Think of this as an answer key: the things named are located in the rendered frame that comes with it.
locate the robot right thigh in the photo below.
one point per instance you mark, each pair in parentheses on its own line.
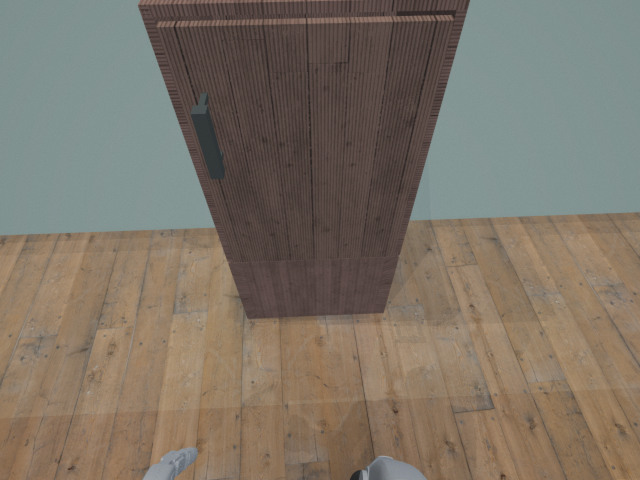
(386,469)

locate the robot left hand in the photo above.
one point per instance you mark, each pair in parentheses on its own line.
(172,464)

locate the cupboard door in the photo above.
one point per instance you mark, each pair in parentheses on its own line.
(321,122)

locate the right robot shin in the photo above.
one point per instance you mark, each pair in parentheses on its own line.
(381,457)

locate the handle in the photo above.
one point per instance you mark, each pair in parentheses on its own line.
(207,138)

